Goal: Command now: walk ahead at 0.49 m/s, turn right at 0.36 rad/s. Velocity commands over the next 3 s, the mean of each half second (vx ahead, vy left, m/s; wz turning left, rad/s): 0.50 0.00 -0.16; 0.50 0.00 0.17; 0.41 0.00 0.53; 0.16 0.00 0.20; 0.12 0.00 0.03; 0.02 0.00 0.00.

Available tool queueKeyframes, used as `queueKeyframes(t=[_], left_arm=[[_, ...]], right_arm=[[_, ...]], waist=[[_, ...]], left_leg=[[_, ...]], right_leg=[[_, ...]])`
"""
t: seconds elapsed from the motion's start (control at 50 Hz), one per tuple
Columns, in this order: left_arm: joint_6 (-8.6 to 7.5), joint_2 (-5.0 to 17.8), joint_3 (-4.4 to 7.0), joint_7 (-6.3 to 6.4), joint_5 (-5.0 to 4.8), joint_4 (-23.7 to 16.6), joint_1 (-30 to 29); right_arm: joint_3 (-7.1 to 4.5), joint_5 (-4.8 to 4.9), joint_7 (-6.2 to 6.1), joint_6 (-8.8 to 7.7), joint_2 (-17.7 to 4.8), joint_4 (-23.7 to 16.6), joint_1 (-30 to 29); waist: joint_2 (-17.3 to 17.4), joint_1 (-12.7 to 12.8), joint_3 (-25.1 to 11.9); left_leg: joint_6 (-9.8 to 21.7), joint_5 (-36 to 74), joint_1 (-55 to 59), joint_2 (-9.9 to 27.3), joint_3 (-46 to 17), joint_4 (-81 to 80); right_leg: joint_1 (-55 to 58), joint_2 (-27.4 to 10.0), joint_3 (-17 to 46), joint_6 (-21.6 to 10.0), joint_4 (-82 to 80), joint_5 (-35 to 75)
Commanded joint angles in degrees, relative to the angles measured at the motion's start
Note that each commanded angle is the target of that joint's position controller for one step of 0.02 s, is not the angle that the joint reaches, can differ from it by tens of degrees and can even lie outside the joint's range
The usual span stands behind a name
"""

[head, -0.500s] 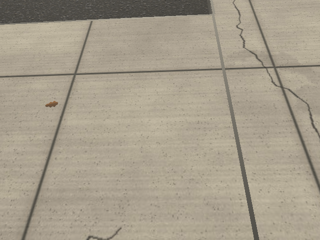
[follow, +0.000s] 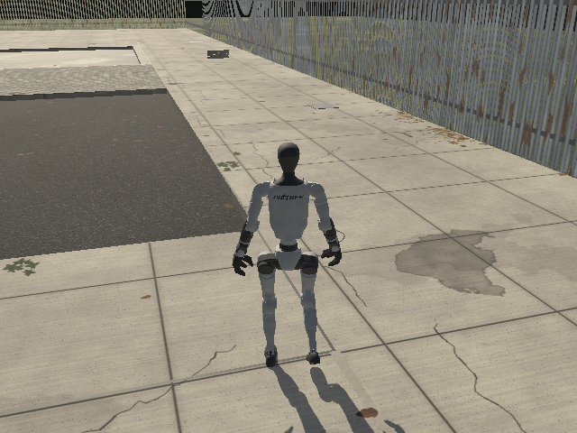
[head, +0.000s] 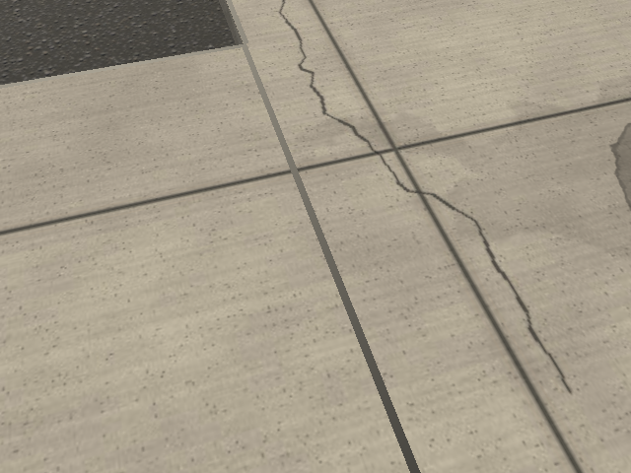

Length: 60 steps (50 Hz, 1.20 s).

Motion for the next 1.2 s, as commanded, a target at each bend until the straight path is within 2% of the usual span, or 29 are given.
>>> queueKeyframes(t=[0.02,0.1,0.18,0.26,0.3,0.34,0.36,0.38,0.4,0.42,0.44,0.46,0.48,0.54,0.62,0.7,0.8,0.86,0.9,0.92,0.94,0.96,0.98,1.0,1.02,1.04,1.08,1.14,1.2], left_arm=[[-0.20,1.1,0.35,-0.27,-0.06,-3.5,2.7],[-0.54,0.9,-0.49,-0.56,1.32,-6.9,-4.7],[-1.48,0.6,-1.23,-1.57,0.94,-9.0,-12.6],[-1.65,2.2,-1.00,-2.47,0.26,-11.8,-18.1],[-1.87,3.6,-0.43,-2.82,0.39,-12.1,-16.8],[-1.86,7.6,1.97,-2.37,0.94,-8.1,-3.6],[-1.56,12.7,3.61,-1.59,1.45,-6.1,7.7],[-1.33,17.5,4.24,-1.75,1.74,-5.5,9.8],[-1.57,11.4,2.85,-2.00,1.27,-5.6,10.0],[-1.86,9.0,1.96,-2.07,1.17,-6.3,5.5],[-1.90,7.2,1.38,-2.23,1.18,-6.9,1.0],[-1.93,5.5,0.95,-2.51,1.40,-7.3,-2.0],[-2.17,4.5,0.69,-2.64,1.79,-7.3,-3.4],[-3.27,5.3,1.13,-2.61,1.58,-5.5,-2.5],[-2.85,6.5,1.44,-1.43,1.42,-2.8,1.3],[-2.46,7.9,1.64,-0.71,1.36,-0.9,3.8],[-1.65,8.0,1.84,-0.38,1.37,2.4,6.9],[-0.81,9.1,2.20,0.11,1.26,2.3,4.8],[0.08,10.2,2.39,0.72,1.39,1.6,2.9],[0.30,9.9,2.09,1.19,1.59,0.7,2.8],[-0.69,6.0,0.63,0.96,2.54,-1.6,6.4],[-2.80,2.3,-0.91,-0.07,2.63,-1.7,8.0],[-4.66,7.4,0.40,-0.97,0.56,-3.1,2.8],[-5.48,8.0,0.35,-1.11,-0.54,-4.8,-1.9],[-5.66,7.5,0.40,-0.69,0.39,-5.2,-3.8],[-5.11,8.0,1.05,-0.18,1.62,-5.3,-4.0],[-3.64,6.7,1.16,-0.01,2.43,-5.8,-2.4],[-2.45,5.0,0.87,0.43,2.75,-7.7,-5.7],[-2.68,3.4,0.27,0.21,2.65,-9.8,-12.7]], right_arm=[[-1.05,0.09,0.50,-0.88,-4.4,-0.5,2.8],[-1.91,0.79,0.33,-0.82,-7.7,1.2,4.5],[-1.89,1.55,0.03,0.36,-9.3,2.4,7.3],[-1.89,2.25,0.07,1.54,-10.5,4.4,11.2],[-2.03,2.41,-0.09,2.29,-11.3,4.7,10.8],[-1.39,2.06,-0.41,2.85,-10.0,4.6,10.0],[-0.11,0.61,-0.61,2.63,-7.3,2.8,9.8],[2.04,0.70,-0.23,1.24,0.1,1.8,16.4],[0.48,2.11,0.07,0.13,-6.7,2.7,13.7],[-0.31,3.17,0.24,-0.37,-9.0,1.0,8.7],[-0.24,2.62,-0.10,-0.25,-8.4,0.6,6.2],[-0.45,1.58,-0.33,0.19,-7.7,0.6,5.1],[-0.56,1.39,-0.29,0.94,-6.9,0.7,6.2],[-0.38,1.14,-0.47,2.77,-4.6,0.7,6.3],[-0.31,0.59,-0.44,2.91,-3.7,-1.7,-1.3],[0.24,1.19,0.48,2.40,-2.7,-3.4,-8.3],[0.52,2.00,2.25,2.25,-2.8,-6.8,-14.6],[0.11,1.79,3.32,2.07,-3.8,-8.0,-13.5],[-1.70,1.56,3.15,2.32,-6.7,-6.1,-3.9],[-3.48,1.64,2.56,2.53,-10.0,-3.8,5.3],[-5.37,1.05,1.58,2.93,-16.5,-3.2,13.4],[-4.70,1.97,1.66,2.88,-15.6,-3.4,13.1],[-3.71,1.70,1.50,2.91,-12.0,-3.4,12.3],[-3.22,1.53,1.24,2.86,-9.8,-4.3,9.2],[-2.80,1.36,1.25,2.80,-8.6,-5.2,5.4],[-2.25,0.96,1.14,2.70,-6.9,-6.2,2.8],[-2.29,0.76,0.85,2.71,-6.9,-7.2,1.5],[-2.97,1.16,-0.15,2.46,-9.1,-7.0,3.8],[-3.22,1.77,-1.01,3.00,-9.6,-6.5,6.8]], waist=[[5.3,0.7,-2.4],[3.7,0.0,-0.5],[4.8,-2.7,0.6],[6.3,-4.0,1.7],[6.9,-2.0,0.9],[5.5,4.8,-6.7],[-1.9,8.9,-15.1],[-16.9,4.7,-21.0],[-10.0,6.5,-19.9],[-7.4,5.4,-12.2],[-3.0,3.6,-8.8],[-1.7,1.9,-6.0],[-2.8,0.1,-5.3],[-1.9,-1.6,-3.6],[-0.9,0.1,-0.6],[-1.4,2.7,1.2],[-1.1,4.8,3.7],[-2.4,3.0,1.8],[-3.7,-2.4,-4.9],[-2.0,-6.3,-9.9],[8.9,-6.7,-17.7],[15.5,-4.4,-24.3],[11.5,-6.3,-20.0],[7.7,-5.5,-12.8],[2.2,-3.0,-7.6],[1.6,-1.0,-5.6],[3.6,1.3,-4.4],[4.2,1.1,-2.7],[5.1,-1.6,-2.0]], left_leg=[[11.1,2.4,8.7,15.6,-16.4,-14.6],[12.5,8.2,9.5,16.2,-11.7,-17.2],[9.9,9.7,9.1,13.5,-5.5,-16.1],[8.4,7.1,14.3,16.5,-6.4,-13.6],[7.3,11.0,16.6,17.7,-6.5,-10.1],[4.5,25.3,13.5,13.4,-2.2,6.3],[1.9,12.7,1.9,9.9,1.2,25.6],[-0.9,-22.6,-20.0,0.0,-1.1,44.7],[-0.1,-24.6,-26.5,2.7,-8.5,51.9],[1.0,-19.2,-29.5,5.6,-7.7,52.2],[0.9,-13.7,-27.1,8.2,-6.8,49.6],[0.6,-10.4,-24.6,9.7,-6.7,46.1],[0.3,-8.1,-20.9,10.9,-7.2,44.0],[-0.8,-4.0,-19.3,10.9,-6.6,39.7],[-1.9,6.5,-24.3,10.5,-6.3,27.5],[-1.3,15.2,-22.3,8.5,-4.1,15.6],[1.3,10.6,-25.5,6.9,-4.1,10.4],[3.8,3.5,-20.8,4.4,-1.2,9.3],[6.1,1.5,-6.3,-0.4,2.7,8.4],[8.1,3.8,8.3,-0.6,0.2,7.6],[16.1,3.1,31.1,13.5,-23.2,7.5],[23.2,-4.5,41.9,22.4,-50.1,-3.6],[19.8,-8.1,39.3,20.6,-45.4,-5.7],[17.4,-5.4,31.1,18.3,-36.6,-6.0],[15.9,0.4,21.4,15.9,-30.5,-7.1],[14.9,5.6,14.7,14.0,-26.5,-8.3],[15.4,9.9,8.0,12.0,-24.0,-10.7],[15.3,14.4,3.4,10.2,-19.6,-11.9],[12.2,11.5,2.4,7.1,-16.9,-10.7]], right_leg=[[-9.4,-5.8,1.6,0.0,-2.2,2.9],[-13.9,-7.8,-0.3,1.0,-14.5,10.7],[-9.5,-5.9,-4.4,1.4,-28.6,20.4],[-8.1,-4.4,-5.4,0.2,-35.2,17.7],[-4.3,-3.0,-6.4,-1.5,-38.1,14.5],[14.5,0.1,-8.6,-4.2,-40.8,14.6],[31.4,-10.9,4.3,-8.1,-40.5,15.8],[47.2,-22.8,31.7,-17.1,-48.4,6.4],[45.4,-22.4,35.8,-16.4,-52.3,1.5],[38.6,-20.5,27.0,-13.8,-52.5,5.3],[31.1,-17.8,19.9,-12.3,-53.4,11.3],[24.9,-15.4,14.8,-11.4,-55.1,15.6],[21.0,-13.9,11.7,-10.8,-57.0,17.8],[17.0,-12.5,6.3,-11.6,-60.6,23.7],[19.0,-11.6,1.9,-10.7,-62.2,25.8],[21.0,-10.9,-2.4,-8.7,-63.2,22.4],[30.4,-14.6,-5.5,-7.4,-60.4,24.3],[33.5,-15.4,-8.2,-5.5,-54.3,40.0],[32.4,-13.4,-11.5,-3.3,-40.8,59.5],[24.8,-11.0,-13.2,-1.3,-27.9,56.9],[2.6,-5.0,-14.0,2.3,-5.3,33.4],[-13.1,4.6,-4.4,4.1,9.1,-10.7],[-19.3,0.6,2.0,2.4,12.0,-8.8],[-20.4,-2.0,0.8,1.3,9.4,-4.3],[-18.2,-4.2,0.0,1.3,3.9,-0.6],[-14.1,-6.0,-0.1,1.7,-0.7,1.5],[-9.7,-6.6,-0.4,3.1,-4.9,2.9],[-10.3,-5.7,-2.0,5.5,-13.6,9.0],[-8.3,-3.3,-2.3,6.1,-27.3,20.5]])
Next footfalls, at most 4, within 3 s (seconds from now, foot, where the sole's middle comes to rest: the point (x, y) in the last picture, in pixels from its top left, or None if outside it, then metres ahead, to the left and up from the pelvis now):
0.36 right None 0.35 -0.17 -0.78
0.92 left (307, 381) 0.67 0.05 -0.78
1.40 right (360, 271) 0.98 -0.09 -0.78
1.78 left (273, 312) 0.85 0.13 -0.77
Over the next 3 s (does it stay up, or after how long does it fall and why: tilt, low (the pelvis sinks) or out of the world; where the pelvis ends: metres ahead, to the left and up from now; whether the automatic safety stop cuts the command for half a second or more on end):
stays up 0.97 0.03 0.00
